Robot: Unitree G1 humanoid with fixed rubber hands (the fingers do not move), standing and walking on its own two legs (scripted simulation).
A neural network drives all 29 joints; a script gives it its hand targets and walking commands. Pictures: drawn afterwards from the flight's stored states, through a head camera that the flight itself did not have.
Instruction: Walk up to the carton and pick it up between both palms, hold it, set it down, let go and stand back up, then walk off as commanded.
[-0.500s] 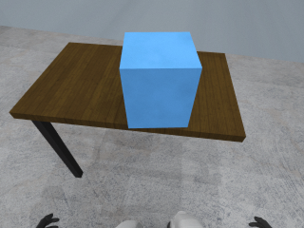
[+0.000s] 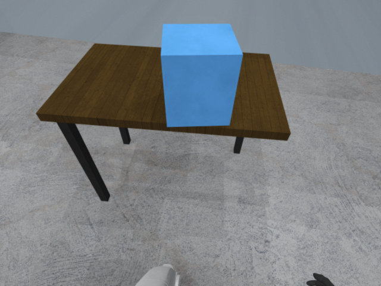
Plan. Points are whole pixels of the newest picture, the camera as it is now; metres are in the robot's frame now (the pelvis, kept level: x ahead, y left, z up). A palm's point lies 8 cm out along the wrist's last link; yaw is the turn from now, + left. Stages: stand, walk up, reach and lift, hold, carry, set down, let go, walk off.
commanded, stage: walk off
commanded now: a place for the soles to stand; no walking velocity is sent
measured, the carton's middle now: (197, 76) +0.70 +0.00 +0.06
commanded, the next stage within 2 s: stand in 2.00 s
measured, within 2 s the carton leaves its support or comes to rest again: neither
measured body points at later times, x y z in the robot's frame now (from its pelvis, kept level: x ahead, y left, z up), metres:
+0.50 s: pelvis +0.08 +0.06 +0.01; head +0.12 +0.07 +0.45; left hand +0.13 +0.37 -0.12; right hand +0.18 -0.26 -0.09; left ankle +0.13 +0.14 -0.71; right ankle +0.07 -0.10 -0.64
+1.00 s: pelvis +0.10 +0.02 -0.01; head +0.15 +0.02 +0.44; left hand +0.16 +0.32 -0.12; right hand +0.22 -0.29 -0.11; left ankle +0.09 +0.12 -0.71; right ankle +0.18 -0.10 -0.71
